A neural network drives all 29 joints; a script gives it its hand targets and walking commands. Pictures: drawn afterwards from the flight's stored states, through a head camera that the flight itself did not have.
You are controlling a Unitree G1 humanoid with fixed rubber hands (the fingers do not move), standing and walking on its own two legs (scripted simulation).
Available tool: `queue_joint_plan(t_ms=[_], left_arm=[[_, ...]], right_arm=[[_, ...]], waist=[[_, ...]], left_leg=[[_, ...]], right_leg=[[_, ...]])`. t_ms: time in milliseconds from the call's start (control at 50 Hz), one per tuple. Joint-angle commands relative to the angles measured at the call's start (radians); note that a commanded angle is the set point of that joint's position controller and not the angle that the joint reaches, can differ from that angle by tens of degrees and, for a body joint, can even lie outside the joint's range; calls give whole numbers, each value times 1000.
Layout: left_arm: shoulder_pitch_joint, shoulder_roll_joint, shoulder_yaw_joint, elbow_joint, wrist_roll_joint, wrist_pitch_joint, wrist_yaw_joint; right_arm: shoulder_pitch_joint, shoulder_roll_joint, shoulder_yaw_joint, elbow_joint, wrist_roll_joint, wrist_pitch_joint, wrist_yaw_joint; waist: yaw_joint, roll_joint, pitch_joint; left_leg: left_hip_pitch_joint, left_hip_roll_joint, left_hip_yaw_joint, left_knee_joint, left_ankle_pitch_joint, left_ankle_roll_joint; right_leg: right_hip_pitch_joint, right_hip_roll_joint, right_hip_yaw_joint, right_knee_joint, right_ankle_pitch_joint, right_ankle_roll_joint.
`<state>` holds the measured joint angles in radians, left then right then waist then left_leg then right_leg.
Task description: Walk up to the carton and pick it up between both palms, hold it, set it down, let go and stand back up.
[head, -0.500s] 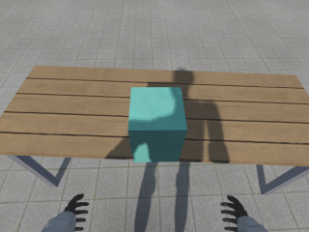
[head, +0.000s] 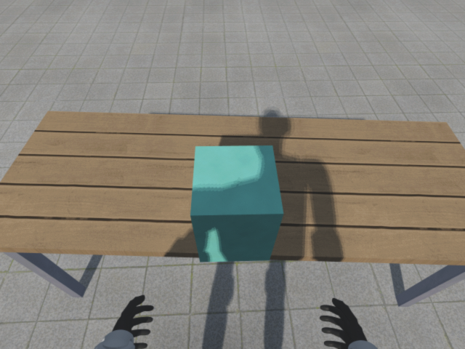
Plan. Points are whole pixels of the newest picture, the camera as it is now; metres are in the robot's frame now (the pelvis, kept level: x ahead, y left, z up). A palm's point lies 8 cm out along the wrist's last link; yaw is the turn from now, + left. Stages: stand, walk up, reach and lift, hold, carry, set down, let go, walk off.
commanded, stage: reach and lift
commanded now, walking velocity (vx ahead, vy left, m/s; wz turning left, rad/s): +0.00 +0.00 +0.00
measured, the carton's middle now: (234, 206) +0.44 +0.01 -0.09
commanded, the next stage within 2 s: none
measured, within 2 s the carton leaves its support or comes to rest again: neither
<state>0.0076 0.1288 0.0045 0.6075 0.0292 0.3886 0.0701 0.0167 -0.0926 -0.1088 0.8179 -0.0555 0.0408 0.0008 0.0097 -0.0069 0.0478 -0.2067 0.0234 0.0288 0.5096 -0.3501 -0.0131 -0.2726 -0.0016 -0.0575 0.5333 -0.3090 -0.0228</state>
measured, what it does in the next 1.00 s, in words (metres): stands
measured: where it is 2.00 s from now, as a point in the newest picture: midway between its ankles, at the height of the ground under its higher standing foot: outside the picture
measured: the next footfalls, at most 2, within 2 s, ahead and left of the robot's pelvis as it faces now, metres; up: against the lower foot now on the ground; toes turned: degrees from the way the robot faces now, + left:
none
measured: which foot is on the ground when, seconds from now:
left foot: down 0.00-1.00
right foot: down 0.00-1.00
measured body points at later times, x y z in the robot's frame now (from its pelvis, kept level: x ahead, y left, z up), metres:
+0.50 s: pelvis +0.00 +0.01 +0.00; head -0.02 +0.02 +0.45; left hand +0.17 +0.20 -0.09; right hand +0.14 -0.21 -0.08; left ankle -0.06 +0.12 -0.73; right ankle -0.02 -0.10 -0.73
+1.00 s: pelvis -0.04 +0.02 +0.00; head -0.05 +0.02 +0.45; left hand +0.17 +0.19 -0.05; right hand +0.16 -0.21 -0.05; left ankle -0.06 +0.12 -0.73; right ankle -0.02 -0.10 -0.73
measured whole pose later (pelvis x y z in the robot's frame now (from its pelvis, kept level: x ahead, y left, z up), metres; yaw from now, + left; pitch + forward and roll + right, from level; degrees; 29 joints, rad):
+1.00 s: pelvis -0.04 +0.02 +0.00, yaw +0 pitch +2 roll +0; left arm 0.16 0.12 -0.17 0.49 -0.10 -0.08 0.18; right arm 0.15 -0.19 -0.10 0.61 0.09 -0.18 0.12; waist 0.00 0.02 -0.06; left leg -0.24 0.00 0.06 0.49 -0.28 0.03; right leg -0.30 -0.04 -0.04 0.49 -0.22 0.01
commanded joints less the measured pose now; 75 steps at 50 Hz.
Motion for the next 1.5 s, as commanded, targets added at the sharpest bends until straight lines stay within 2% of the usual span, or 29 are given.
queue_joint_plan(t_ms=[0,20,40,60,80,100,120,140,200,220,260,280,300,320,360,380,400,420,440,460,500,540,580,700,860,980,1140,1320,1480], left_arm=[[-69,99,23,-102,-52,-144,-71],[-150,106,23,-106,-59,-152,-62],[-76,95,1,-91,-54,-154,-59],[-50,78,-1,-72,-53,-160,-72],[-36,73,-6,-77,-46,-175,-78],[5,54,-27,-108,-61,-199,-78],[-5,54,-15,-93,-52,-214,-80],[39,69,-16,-104,-48,-245,-72],[80,40,-45,-114,-51,-316,-59],[110,58,-22,-80,-37,-345,-64],[138,73,-4,-116,-28,-401,-47],[146,56,-34,-99,-19,-409,-38],[157,71,1,-97,-25,-428,-35],[94,60,-1,-110,-16,-441,-25],[152,47,-31,-84,-30,-464,-12],[134,54,-28,-105,-40,-484,-10],[165,65,-26,-104,-37,-497,-8],[178,76,-38,-132,-44,-513,-8],[161,77,-58,-118,-49,-521,-5],[114,-37,-93,-120,-37,-427,42],[173,-41,-115,-243,-36,-353,64],[152,-38,-138,-314,-66,-351,67],[166,-17,-148,-345,-85,-367,81],[224,-15,-119,-296,-37,-403,84],[39,9,-168,-295,-125,-482,114],[-18,4,-158,-163,-151,-555,113],[-143,16,-142,-16,-164,-744,119],[-241,-3,-156,73,-185,-901,117],[-324,-11,-125,108,-177,-895,117]], right_arm=[[118,-42,47,-172,34,-41,12],[-2,-82,7,-175,19,-51,13],[47,-76,5,-144,0,-64,14],[93,-66,21,-111,13,-85,7],[100,-71,12,-96,18,-103,6],[112,-90,23,-147,38,-135,5],[76,-97,16,-129,45,-156,7],[131,-98,23,-125,43,-181,10],[143,-86,44,-112,49,-250,14],[190,-90,49,-141,36,-273,10],[185,-109,36,-140,29,-308,23],[187,-105,32,-130,24,-313,34],[186,-108,24,-183,29,-325,34],[156,-113,33,-141,34,-331,43],[177,-117,24,-184,34,-345,52],[157,-101,39,-231,50,-349,55],[203,-114,33,-217,37,-358,48],[222,-102,46,-245,35,-362,44],[196,-121,28,-211,38,-366,49],[54,-128,-19,-72,59,-271,80],[113,-138,-8,-181,91,-206,104],[111,-154,12,-334,100,-208,99],[146,-179,0,-381,108,-211,101],[209,-174,-28,-291,113,-226,107],[31,-201,-21,-360,138,-245,125],[-38,-201,-9,-271,160,-274,122],[-171,-226,4,-169,199,-380,106],[-278,-242,27,-90,248,-478,94],[-405,-250,33,-16,253,-473,93]], waist=[[-16,-51,-300],[-12,-23,-277],[-16,-33,-289],[-18,-28,-308],[-18,12,-306],[-20,-40,-301],[-21,28,-329],[-25,-9,-330],[-23,39,-331],[-27,19,-312],[-27,-59,-281],[-26,-41,-263],[-28,-53,-223],[-33,-23,-246],[-34,-44,-166],[-40,29,-174],[-37,7,-154],[-37,46,-141],[-28,62,-142],[-5,57,-161],[-8,68,-144],[-8,66,-97],[-9,41,-98],[-11,-48,-141],[-9,-24,-94],[-9,-33,-175],[-10,-28,-216],[-11,-32,-274],[-11,-40,-307]], left_leg=[[-69,96,-62,-56,344,58],[-133,103,-86,-103,194,60],[-120,100,-66,-81,237,62],[-103,90,-44,-35,309,54],[-85,84,-19,-36,336,38],[-109,93,-46,-18,434,44],[-92,89,-23,-1,482,35],[-78,85,-25,-4,495,48],[-78,86,-25,3,527,30],[-76,92,-18,-1,527,32],[-89,96,-20,-5,437,31],[-96,93,-23,1,367,38],[-112,90,-29,-15,393,38],[-102,88,-21,-21,384,29],[-125,107,-64,-50,420,58],[-140,115,-92,-91,397,63],[-160,130,-112,-119,327,76],[-174,124,-110,-116,262,70],[-149,113,-102,-104,264,65],[-110,106,-87,-120,277,51],[-96,102,-86,-128,288,46],[-114,105,-91,-155,194,47],[-92,102,-85,-151,204,50],[-62,102,-86,-143,211,62],[-109,91,-88,-167,118,63],[-75,88,-85,-153,152,60],[-63,89,-78,-136,189,59],[-20,91,-67,-100,268,59],[1,96,-64,-76,322,61]], right_leg=[[85,-138,76,5,552,-39],[97,-130,88,-12,414,-34],[120,-136,94,-7,443,-35],[105,-140,105,-18,565,-29],[75,-139,85,0,577,-33],[124,-130,85,1,608,-34],[140,-143,83,-8,695,-45],[152,-137,77,-3,738,-42],[183,-143,77,24,747,-49],[141,-133,76,17,769,-46],[136,-136,67,2,691,-41],[142,-147,77,-5,664,-41],[127,-139,90,-9,670,-46],[140,-140,89,0,684,-51],[89,-113,79,0,519,-31],[96,-102,68,-3,416,-27],[87,-84,77,-10,344,-23],[83,-94,94,-13,318,-19],[91,-107,109,-27,345,-24],[79,-115,76,-68,269,-17],[51,-107,76,-80,221,-11],[30,-101,80,-108,162,-4],[18,-103,82,-112,180,-5],[37,-103,77,-118,195,6],[9,-108,84,-137,126,6],[51,-109,84,-126,163,3],[64,-114,82,-116,194,0],[79,-120,80,-95,270,-4],[96,-123,75,-75,323,-5]])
